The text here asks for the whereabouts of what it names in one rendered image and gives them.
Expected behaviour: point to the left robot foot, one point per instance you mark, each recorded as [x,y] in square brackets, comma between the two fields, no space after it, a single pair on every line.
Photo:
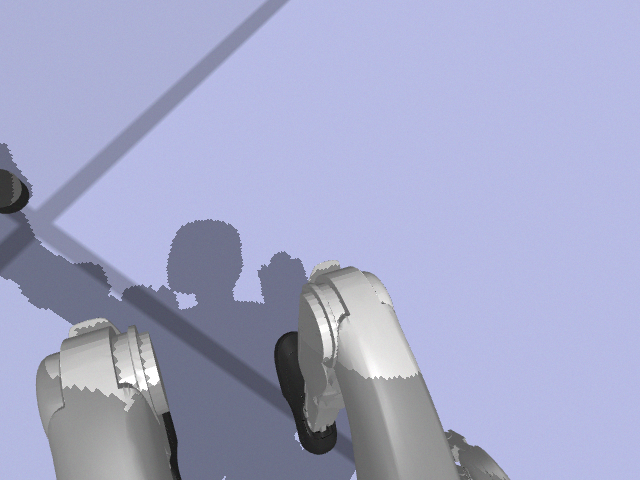
[172,438]

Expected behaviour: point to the tin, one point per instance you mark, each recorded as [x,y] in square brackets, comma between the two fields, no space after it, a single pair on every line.
[14,194]

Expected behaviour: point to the right robot hand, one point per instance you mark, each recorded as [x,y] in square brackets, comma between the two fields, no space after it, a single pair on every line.
[475,463]

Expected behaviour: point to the right robot foot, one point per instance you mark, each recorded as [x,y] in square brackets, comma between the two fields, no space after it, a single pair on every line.
[292,386]

